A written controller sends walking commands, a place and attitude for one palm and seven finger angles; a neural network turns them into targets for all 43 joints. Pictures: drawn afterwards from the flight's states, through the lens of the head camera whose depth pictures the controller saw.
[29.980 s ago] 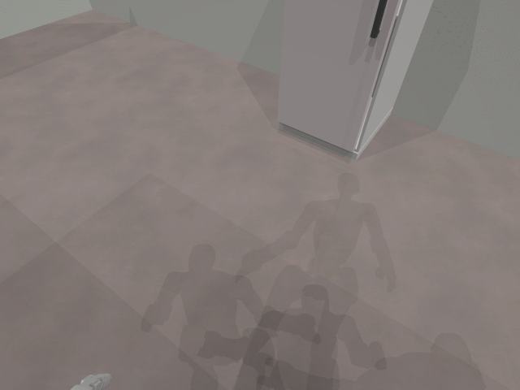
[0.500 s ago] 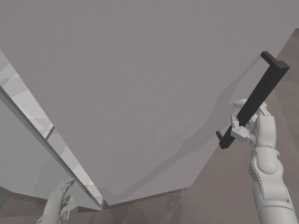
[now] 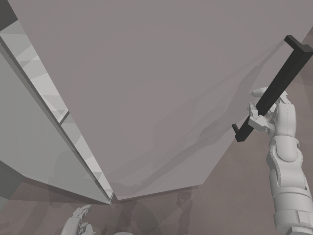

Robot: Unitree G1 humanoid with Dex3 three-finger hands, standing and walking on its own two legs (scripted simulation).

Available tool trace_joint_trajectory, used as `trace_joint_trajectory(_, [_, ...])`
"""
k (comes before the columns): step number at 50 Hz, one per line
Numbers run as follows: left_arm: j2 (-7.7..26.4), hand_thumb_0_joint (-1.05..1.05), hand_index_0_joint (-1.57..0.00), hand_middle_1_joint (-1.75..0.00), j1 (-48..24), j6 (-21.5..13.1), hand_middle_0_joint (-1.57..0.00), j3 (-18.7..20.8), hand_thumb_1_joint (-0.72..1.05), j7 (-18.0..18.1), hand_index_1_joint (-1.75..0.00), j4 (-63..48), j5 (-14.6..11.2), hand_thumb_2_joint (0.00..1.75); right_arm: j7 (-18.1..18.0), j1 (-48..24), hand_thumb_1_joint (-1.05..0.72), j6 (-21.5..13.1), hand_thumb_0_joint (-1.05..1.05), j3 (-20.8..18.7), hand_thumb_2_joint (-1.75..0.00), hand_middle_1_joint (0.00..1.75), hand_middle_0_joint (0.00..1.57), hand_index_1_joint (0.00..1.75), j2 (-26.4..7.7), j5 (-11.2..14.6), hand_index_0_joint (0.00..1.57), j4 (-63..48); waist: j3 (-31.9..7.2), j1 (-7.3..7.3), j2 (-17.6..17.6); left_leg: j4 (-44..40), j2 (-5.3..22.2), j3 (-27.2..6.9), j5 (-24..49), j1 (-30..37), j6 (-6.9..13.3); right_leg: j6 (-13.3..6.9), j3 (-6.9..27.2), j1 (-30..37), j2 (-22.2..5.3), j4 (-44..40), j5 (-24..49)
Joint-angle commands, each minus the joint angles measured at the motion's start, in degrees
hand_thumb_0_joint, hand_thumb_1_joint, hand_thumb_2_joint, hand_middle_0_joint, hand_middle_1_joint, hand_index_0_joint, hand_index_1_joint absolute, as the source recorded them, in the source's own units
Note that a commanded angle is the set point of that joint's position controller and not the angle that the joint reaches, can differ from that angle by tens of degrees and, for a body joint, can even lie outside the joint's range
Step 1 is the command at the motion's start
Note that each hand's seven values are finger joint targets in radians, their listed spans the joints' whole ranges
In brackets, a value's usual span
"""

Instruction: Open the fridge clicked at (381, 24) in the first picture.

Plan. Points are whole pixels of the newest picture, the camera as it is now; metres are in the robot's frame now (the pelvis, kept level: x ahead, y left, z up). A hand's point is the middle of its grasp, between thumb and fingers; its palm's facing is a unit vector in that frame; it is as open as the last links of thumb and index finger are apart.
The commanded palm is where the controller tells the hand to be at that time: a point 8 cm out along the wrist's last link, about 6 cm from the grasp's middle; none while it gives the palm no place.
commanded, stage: stop walking and hold the door back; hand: right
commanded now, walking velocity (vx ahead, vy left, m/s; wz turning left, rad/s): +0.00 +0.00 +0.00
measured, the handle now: (259, 99) +0.44 -0.21 +0.12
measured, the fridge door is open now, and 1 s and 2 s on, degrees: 63 69 68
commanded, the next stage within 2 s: loosen the grip on the handle in 0.56 s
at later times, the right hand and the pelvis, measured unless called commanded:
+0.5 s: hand (258, 128) +0.36 -0.20 +0.10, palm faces +0.18 +0.96 -0.20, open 5.8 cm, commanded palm +0.33 -0.25 +0.10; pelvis +0.02 -0.01 +0.01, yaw +2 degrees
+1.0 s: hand (261, 132) +0.35 -0.20 +0.10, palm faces +0.22 +0.95 -0.21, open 11.4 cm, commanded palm +0.33 -0.25 +0.11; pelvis -0.01 +0.01 +0.00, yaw +1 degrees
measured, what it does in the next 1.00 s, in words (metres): stands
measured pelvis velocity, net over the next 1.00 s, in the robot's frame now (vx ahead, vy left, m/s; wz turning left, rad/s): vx -0.01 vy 0.01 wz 0.02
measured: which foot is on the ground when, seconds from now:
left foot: down 0.00-1.00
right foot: down 0.00-1.00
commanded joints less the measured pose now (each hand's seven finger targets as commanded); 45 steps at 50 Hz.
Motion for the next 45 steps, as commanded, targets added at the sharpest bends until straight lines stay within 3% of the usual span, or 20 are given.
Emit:
trace_joint_trajectory(1, [7.36,0.00,-0.20,-0.30,-4.07,-2.78,-0.20,2.16,0.90,1.84,-0.30,-8.23,0.43,0.90,-2.44,-12.16,-0.90,-4.89,0.00,-11.65,-0.90,1.40,0.45,1.40,-17.20,-0.09,0.45,-13.34,-19.62,-3.10,9.73,-5.87,14.43,-9.56,29.60,17.73,6.86,-0.09,-0.29,-2.76,-1.32,-10.53,4.39])
trace_joint_trajectory(4, [7.82,0.00,-0.20,-0.30,-4.26,-2.66,-0.20,3.00,0.90,1.90,-0.30,-8.44,0.91,0.90,-2.18,-11.41,-0.90,-5.92,0.00,-9.61,-0.90,1.40,0.45,1.40,-14.68,0.29,0.45,-17.07,-19.05,-2.25,6.39,-5.30,10.21,-7.08,18.55,9.74,2.45,0.02,-1.48,9.59,-0.63,-23.60,21.47])
trace_joint_trajectory(6, [8.99,0.00,-0.20,-0.30,-5.36,-2.81,-0.20,3.71,0.90,1.47,-0.30,-9.96,0.17,0.90,-1.63,-11.38,-0.90,-6.64,0.00,-5.58,-0.90,1.40,0.45,1.40,-10.28,0.72,0.45,-21.43,-17.53,-2.81,-3.58,-2.42,4.06,-4.51,5.70,5.09,-0.54,-2.70,5.98,12.49,-8.14,-26.81,30.67])
trace_joint_trajectory(7, [8.15,0.00,-0.20,-0.30,-5.84,-2.84,-0.20,2.96,0.90,0.98,-0.30,-10.50,0.45,0.90,-1.46,-7.68,-0.90,-6.57,0.00,-3.21,-0.90,1.40,0.45,1.40,-6.93,0.37,0.45,-19.69,-16.38,-2.79,-9.92,0.30,1.64,-2.58,-0.17,2.82,-1.37,-5.07,11.73,11.08,-11.91,-28.99,29.11])
trace_joint_trajectory(8, [8.40,0.00,-0.20,-0.30,-5.91,-2.97,-0.20,3.00,0.90,0.84,-0.30,-10.37,0.84,0.90,-1.79,-8.25,-0.90,-6.62,0.00,-4.49,-0.90,1.40,0.45,1.40,-8.82,-0.14,0.45,-20.13,-15.58,-3.06,-11.75,1.81,1.15,-2.36,-3.07,2.67,-1.46,-6.57,14.83,9.83,-14.06,-30.25,30.06])
trace_joint_trajectory(9, [8.24,0.00,-0.20,-0.30,-5.67,-3.19,-0.20,3.08,0.90,0.80,-0.30,-10.35,1.07,0.90,-2.05,-6.92,-0.90,-6.70,0.00,-5.24,-0.90,1.40,0.45,1.40,-9.91,-0.55,0.45,-21.58,-15.62,-3.47,-9.55,0.12,1.51,-2.42,-4.06,3.31,-1.38,-6.86,13.93,10.62,-13.99,-29.04,32.84])
trace_joint_trajectory(11, [8.54,0.00,-0.20,-0.30,-5.20,-3.56,-0.20,3.42,0.90,0.68,-0.30,-10.99,0.78,0.90,-2.21,-3.58,-0.90,-6.47,0.00,-5.71,-0.90,1.40,0.45,1.40,-10.15,-0.35,0.45,-25.38,-17.82,-3.25,-5.30,-5.79,2.15,-2.65,6.50,6.16,-1.06,-4.74,8.59,13.48,-10.47,-23.42,40.29])
trace_joint_trajectory(13, [7.96,0.00,-0.20,-0.30,-5.30,-3.85,-0.20,3.16,0.90,0.47,-0.30,-11.89,0.67,0.90,-1.95,-1.31,-0.90,-6.13,0.00,-2.99,-0.90,1.40,0.45,1.40,-7.18,-0.53,0.45,-28.13,-21.14,-2.66,-5.24,-6.18,3.45,-3.67,13.37,10.09,-0.83,-2.25,4.37,12.77,-7.78,-22.73,36.58])
trace_joint_trajectory(14, [8.20,0.00,-0.20,-0.30,-5.01,-3.77,-0.20,3.40,0.90,0.53,-0.30,-11.68,0.57,0.90,-2.19,-0.47,-0.90,-5.75,0.00,-4.02,-0.90,1.40,0.45,1.40,-8.24,-0.23,0.45,-27.79,-21.26,-2.82,-3.42,-5.95,3.62,-4.79,14.51,10.52,-0.62,-1.84,3.49,12.07,-7.29,-22.65,33.55])
trace_joint_trajectory(23, [7.95,0.00,-0.20,-0.30,-5.44,-3.56,-0.20,2.74,0.90,1.33,-0.30,-9.21,0.71,0.90,-2.63,-4.83,-0.90,-4.40,0.00,-3.58,-0.90,1.40,0.45,1.40,-8.94,-0.03,0.45,-21.08,-18.14,-2.61,1.67,-8.95,4.97,-7.12,16.16,8.24,-0.49,-1.49,1.77,10.99,-5.45,-23.47,26.42])
trace_joint_trajectory(24, [7.69,0.00,-0.20,-0.30,-5.58,-3.50,-0.20,2.66,0.90,1.31,-0.30,-9.32,0.67,0.90,-2.37,-4.59,-0.90,-4.34,0.00,-1.99,-0.90,1.40,0.45,1.40,-7.15,0.06,0.45,-20.46,-17.71,-2.57,2.11,-9.39,4.96,-7.25,15.47,7.52,-0.51,-1.51,1.64,11.41,-5.26,-23.65,25.79])
trace_joint_trajectory(32, [8.05,0.00,-0.20,-0.30,-5.98,-3.09,-0.20,2.77,0.90,1.33,-0.30,-8.97,0.50,0.90,-2.25,-4.73,-0.90,-4.26,0.00,-3.35,-0.90,1.40,0.45,1.40,-8.53,-0.06,0.45,-15.47,-15.91,-2.87,2.96,-11.45,5.02,-7.10,11.69,7.19,-0.67,-1.70,1.65,10.36,-4.73,-24.99,23.54])
trace_joint_trajectory(33, [9.99,0.00,-0.20,-0.30,-2.61,-2.88,-0.20,6.83,0.90,-0.48,-0.30,-12.20,1.91,0.90,-1.78,-44.39,-0.90,-5.74,0.00,-30.62,-0.90,1.40,0.45,1.40,-44.85,-7.54,0.45,-29.86,-7.49,-5.71,14.27,-14.71,5.43,-8.74,17.37,1.65,-1.28,-2.71,-0.01,4.80,-5.28,-21.31,24.47])
trace_joint_trajectory(34, [7.57,0.00,-0.20,-0.30,-6.42,-6.40,-0.20,4.87,0.90,-0.71,-0.30,-10.08,2.45,0.90,3.56,-23.85,-0.78,0.79,0.00,-4.35,-0.84,1.40,0.45,1.40,-9.06,-6.38,0.45,1.57,-27.62,-0.85,8.00,0.74,-0.19,0.50,35.22,8.15,1.86,-2.27,-2.60,13.72,0.37,-27.03,44.73])
trace_joint_trajectory(35, [9.60,0.00,-0.20,-0.30,-0.90,-7.57,-0.20,6.46,0.90,-0.83,-0.30,-9.94,-0.61,0.90,5.47,-11.27,-0.66,0.97,0.00,-9.48,-0.78,1.40,0.45,1.40,-7.36,-0.10,0.45,-11.12,-32.62,-3.80,-1.11,0.33,0.17,2.68,26.66,3.22,0.63,0.28,1.05,22.01,-1.84,-21.29,56.06])
trace_joint_trajectory(36, [9.23,0.00,-0.20,-0.30,-2.42,-8.42,-0.20,5.75,0.90,-1.61,-0.30,-9.51,-0.04,0.90,6.63,-4.43,-0.54,0.71,0.00,-8.45,-0.73,1.40,0.45,1.40,-5.52,2.25,0.45,-12.59,-33.16,-7.25,-18.98,-0.83,1.09,1.36,16.73,-0.76,1.27,3.69,0.97,29.14,-2.13,-19.19,61.46])
trace_joint_trajectory(37, [9.66,0.00,-0.20,-0.30,-0.45,-8.11,-0.20,5.54,0.90,-2.23,-0.30,-9.24,0.90,0.90,5.98,-2.56,-0.42,-0.48,0.00,-11.18,-0.67,1.40,0.45,1.40,-8.48,4.52,0.45,-15.67,-32.50,-7.15,-15.75,-2.39,0.36,1.48,12.60,-1.25,0.66,3.94,1.42,28.04,-1.74,-19.10,54.01])
trace_joint_trajectory(39, [9.83,0.00,-0.20,-0.30,-2.30,-8.02,-0.20,4.91,0.90,-2.42,-0.30,-10.33,0.87,0.90,4.29,-9.68,-0.17,-2.80,0.00,-6.32,-0.55,1.40,0.45,1.40,-7.14,2.57,0.45,-15.99,-23.62,-3.98,-3.39,-2.86,0.14,1.37,11.37,-1.86,0.32,0.64,-0.27,14.57,-0.41,-19.35,32.25])
trace_joint_trajectory(41, [10.26,0.00,-0.20,-0.30,-2.69,-7.71,-0.20,4.97,0.90,-2.14,-0.30,-10.84,0.67,0.90,2.04,-10.16,0.07,-5.31,0.00,-7.38,-0.43,1.40,0.45,1.40,-9.14,0.74,0.45,-13.98,-19.09,-3.89,4.43,-2.58,0.03,1.23,5.38,-2.60,0.35,-0.70,0.01,7.47,-0.40,-20.14,21.52])
trace_joint_trajectory(45, [10.33,0.00,-0.20,-0.30,-4.03,-8.40,-0.20,4.16,0.90,-0.75,-0.30,-11.64,-0.04,0.90,1.57,-15.61,0.55,-8.74,0.00,-4.56,-0.20,1.37,0.42,1.37,-10.88,-0.03,0.42,-12.82,-16.73,-2.88,2.58,-3.91,0.71,-1.92,-7.23,-6.63,0.01,-1.67,-1.50,3.11,0.63,-19.90,8.17])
